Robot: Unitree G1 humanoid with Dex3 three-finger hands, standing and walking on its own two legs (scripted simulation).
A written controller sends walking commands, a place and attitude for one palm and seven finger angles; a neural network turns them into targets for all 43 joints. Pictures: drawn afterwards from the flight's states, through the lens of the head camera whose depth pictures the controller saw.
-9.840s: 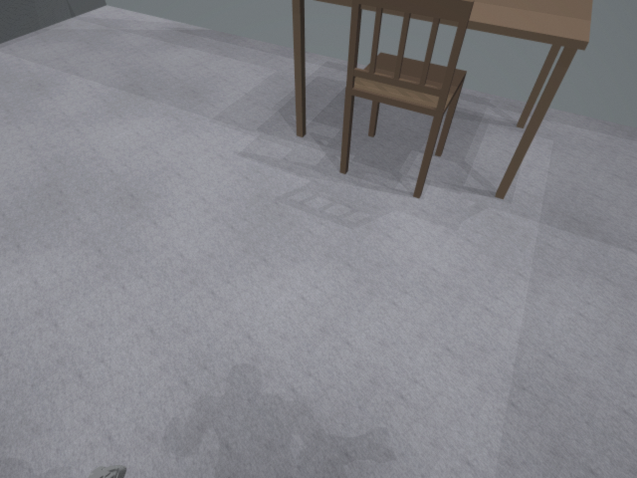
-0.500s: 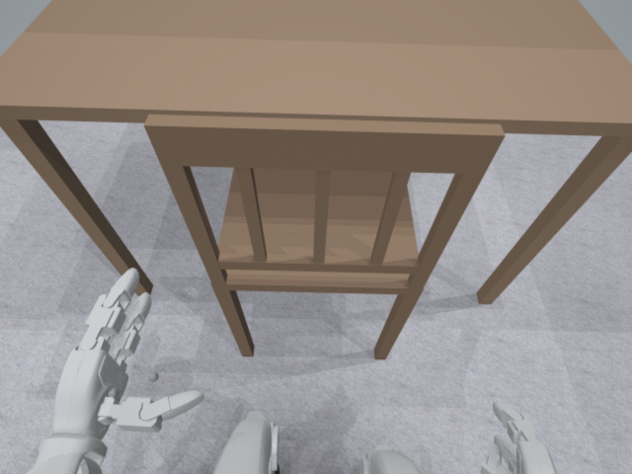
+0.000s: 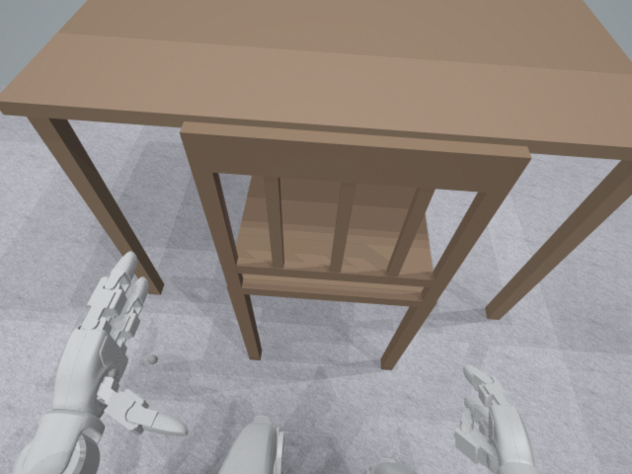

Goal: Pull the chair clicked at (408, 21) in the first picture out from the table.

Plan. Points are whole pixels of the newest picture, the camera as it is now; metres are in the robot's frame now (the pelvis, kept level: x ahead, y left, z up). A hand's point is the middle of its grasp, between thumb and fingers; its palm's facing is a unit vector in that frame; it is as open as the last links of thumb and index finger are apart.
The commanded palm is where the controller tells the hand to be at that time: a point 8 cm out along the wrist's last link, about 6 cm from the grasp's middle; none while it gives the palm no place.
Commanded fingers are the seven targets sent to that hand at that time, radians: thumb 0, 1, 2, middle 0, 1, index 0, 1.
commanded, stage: raise the hand toward the chair's back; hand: left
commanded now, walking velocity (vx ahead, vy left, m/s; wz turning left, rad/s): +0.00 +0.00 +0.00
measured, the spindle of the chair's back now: (341, 230) +0.48 -0.01 -0.02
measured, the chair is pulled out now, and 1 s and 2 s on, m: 0.00 0.00 0.00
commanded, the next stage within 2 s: aim the fingers beside a spindle in 0.62 s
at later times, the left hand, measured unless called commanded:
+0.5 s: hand (159, 345) +0.25 +0.20 +0.05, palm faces +0.01 -1.00 -0.06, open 16.9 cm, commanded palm +0.23 +0.25 +0.05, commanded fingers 0.00 -0.50 0.30 -0.06 -0.08 -0.06 -0.08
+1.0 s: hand (171, 337) +0.26 +0.19 +0.04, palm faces +0.00 -1.00 -0.06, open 16.9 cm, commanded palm +0.24 +0.24 +0.04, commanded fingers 0.00 -0.50 0.30 -0.06 -0.08 -0.06 -0.08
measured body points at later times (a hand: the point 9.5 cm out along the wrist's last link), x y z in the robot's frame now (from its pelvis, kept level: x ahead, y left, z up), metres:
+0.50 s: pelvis +0.00 -0.01 +0.01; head +0.07 +0.00 +0.45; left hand +0.24 +0.25 +0.06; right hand +0.16 -0.26 -0.07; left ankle +0.07 +0.11 -0.65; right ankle -0.02 -0.13 -0.65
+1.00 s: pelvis +0.01 -0.02 +0.00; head +0.07 -0.01 +0.44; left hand +0.25 +0.24 +0.05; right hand +0.18 -0.26 -0.08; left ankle +0.07 +0.11 -0.65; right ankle -0.02 -0.13 -0.65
